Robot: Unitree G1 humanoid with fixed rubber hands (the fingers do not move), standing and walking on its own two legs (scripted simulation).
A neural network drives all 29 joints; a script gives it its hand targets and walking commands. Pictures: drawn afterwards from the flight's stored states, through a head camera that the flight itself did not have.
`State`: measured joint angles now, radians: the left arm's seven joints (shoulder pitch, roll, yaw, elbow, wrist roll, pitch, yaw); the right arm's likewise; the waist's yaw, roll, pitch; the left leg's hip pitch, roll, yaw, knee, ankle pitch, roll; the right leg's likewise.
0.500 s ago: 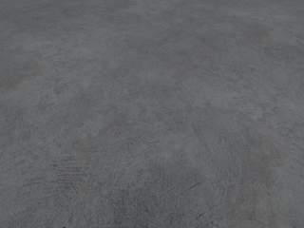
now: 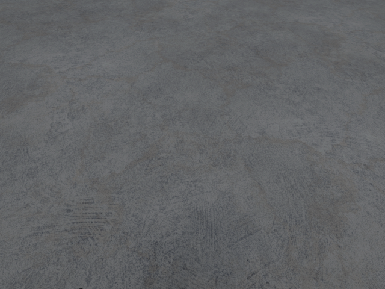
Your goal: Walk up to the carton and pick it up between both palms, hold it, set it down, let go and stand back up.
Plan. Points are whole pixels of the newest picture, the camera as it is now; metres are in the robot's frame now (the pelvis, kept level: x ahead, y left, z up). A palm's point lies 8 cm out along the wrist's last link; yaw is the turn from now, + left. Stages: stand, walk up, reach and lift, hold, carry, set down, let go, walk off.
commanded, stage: stand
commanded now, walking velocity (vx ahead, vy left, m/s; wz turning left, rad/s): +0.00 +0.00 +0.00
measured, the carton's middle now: out of the picture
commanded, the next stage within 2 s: walk up in 1.52 s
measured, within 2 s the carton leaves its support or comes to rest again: neither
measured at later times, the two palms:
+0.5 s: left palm out of the picture +0.08 +0.27 -0.12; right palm out of the picture +0.09 -0.28 -0.12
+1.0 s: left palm out of the picture +0.08 +0.27 -0.12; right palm out of the picture +0.09 -0.28 -0.12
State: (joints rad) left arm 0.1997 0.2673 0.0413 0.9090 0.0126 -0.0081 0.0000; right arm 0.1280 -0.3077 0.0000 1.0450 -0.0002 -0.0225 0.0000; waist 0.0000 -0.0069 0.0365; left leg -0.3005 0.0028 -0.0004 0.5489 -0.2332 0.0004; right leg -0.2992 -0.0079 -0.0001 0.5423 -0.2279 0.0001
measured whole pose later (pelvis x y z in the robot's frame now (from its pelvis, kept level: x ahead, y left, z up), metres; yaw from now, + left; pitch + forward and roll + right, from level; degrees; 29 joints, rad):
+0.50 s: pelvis +0.00 +0.00 +0.00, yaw +0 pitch -1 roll +0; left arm 0.20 0.27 0.04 0.91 0.01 -0.01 0.00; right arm 0.12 -0.31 0.00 1.05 0.00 -0.02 0.00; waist 0.00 -0.01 0.04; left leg -0.30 0.00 0.00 0.54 -0.23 0.00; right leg -0.30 -0.01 0.00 0.53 -0.23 0.00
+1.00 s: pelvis +0.00 +0.00 +0.00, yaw +0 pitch -1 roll +0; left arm 0.20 0.27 0.04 0.92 0.02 -0.01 0.00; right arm 0.11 -0.30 0.00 1.05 0.00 -0.02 0.00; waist 0.00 -0.01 0.04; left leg -0.29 0.00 0.00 0.54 -0.23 0.00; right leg -0.29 -0.01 0.00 0.53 -0.23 0.00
